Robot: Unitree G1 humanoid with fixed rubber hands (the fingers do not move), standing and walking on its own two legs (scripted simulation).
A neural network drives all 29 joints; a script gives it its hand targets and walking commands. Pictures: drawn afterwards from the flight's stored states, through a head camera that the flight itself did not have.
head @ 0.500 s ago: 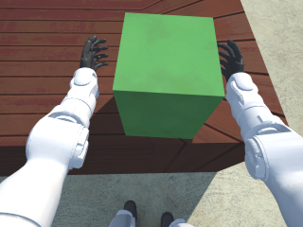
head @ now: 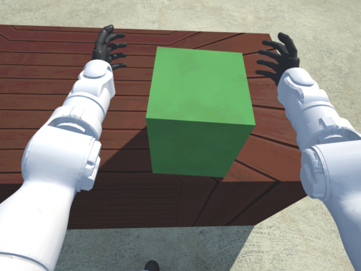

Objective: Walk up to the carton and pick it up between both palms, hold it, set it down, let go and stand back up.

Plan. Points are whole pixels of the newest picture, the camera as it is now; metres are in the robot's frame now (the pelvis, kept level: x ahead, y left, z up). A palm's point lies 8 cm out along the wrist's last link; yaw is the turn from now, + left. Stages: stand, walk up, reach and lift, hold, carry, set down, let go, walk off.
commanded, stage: set down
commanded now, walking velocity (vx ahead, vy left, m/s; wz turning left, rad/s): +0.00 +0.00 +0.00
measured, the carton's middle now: (193, 117) +0.47 -0.01 +0.02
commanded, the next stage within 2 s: none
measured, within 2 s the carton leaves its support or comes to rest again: neither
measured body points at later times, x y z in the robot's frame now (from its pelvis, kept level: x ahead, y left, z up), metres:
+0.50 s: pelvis +0.01 +0.00 +0.01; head +0.07 +0.02 +0.46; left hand +0.47 +0.20 +0.12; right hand +0.48 -0.19 +0.13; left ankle +0.05 +0.11 -0.72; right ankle +0.00 -0.10 -0.72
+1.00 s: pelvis +0.01 -0.01 +0.01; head +0.06 -0.01 +0.46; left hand +0.39 +0.21 +0.05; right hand +0.40 -0.19 +0.04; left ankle +0.05 +0.11 -0.72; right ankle +0.00 -0.10 -0.72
